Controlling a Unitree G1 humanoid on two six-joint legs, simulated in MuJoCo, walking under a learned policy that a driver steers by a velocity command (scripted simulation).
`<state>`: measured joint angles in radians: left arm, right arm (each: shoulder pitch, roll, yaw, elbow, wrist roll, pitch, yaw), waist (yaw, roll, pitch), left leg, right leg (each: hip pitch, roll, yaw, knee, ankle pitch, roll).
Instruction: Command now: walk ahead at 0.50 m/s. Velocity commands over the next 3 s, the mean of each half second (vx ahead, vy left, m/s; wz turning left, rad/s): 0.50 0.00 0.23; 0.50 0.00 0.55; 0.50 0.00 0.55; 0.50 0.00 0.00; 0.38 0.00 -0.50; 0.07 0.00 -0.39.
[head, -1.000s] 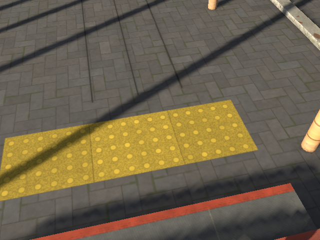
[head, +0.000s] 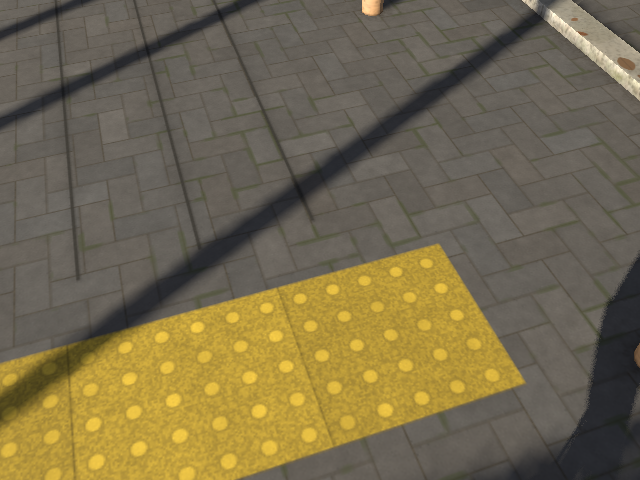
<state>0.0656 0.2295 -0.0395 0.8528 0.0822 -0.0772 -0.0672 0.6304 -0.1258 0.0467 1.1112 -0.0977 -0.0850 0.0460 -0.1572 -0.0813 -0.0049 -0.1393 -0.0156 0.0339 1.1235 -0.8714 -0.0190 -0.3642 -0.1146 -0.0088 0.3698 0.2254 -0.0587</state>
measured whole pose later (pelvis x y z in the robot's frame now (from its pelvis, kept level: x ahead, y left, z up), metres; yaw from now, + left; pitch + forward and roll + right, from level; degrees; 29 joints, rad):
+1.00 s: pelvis +0.62 +0.02 -0.19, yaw +27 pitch +3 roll +3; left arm 0.01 0.26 0.06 0.72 -0.02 -0.11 0.02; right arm 0.33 -0.26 -0.07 0.88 0.04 -0.04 -0.04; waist -0.06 -0.03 -0.04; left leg -0.21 -0.09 -0.16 0.61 -0.45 0.01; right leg -0.54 -0.05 0.09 0.58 -0.11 0.05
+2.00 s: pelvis +1.02 +0.35 -0.17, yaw +40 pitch +3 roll +2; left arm 0.06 0.24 0.06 0.82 -0.03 -0.07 -0.04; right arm 0.32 -0.24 -0.08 0.93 0.01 -0.08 -0.01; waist -0.06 -0.05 0.01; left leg 0.08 -0.05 0.12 0.20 -0.33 0.02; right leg -0.67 -0.07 0.00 0.60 0.08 -0.06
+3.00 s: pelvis +1.30 +0.51 -0.17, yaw +10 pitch +1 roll +1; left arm 0.21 0.25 0.04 0.68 0.03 0.04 0.01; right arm 0.17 -0.27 -0.05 0.80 -0.01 0.01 -0.01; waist -0.02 0.02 0.01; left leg -0.39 0.03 0.03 0.59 -0.32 -0.02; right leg -0.29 0.00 0.02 0.56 -0.28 -0.02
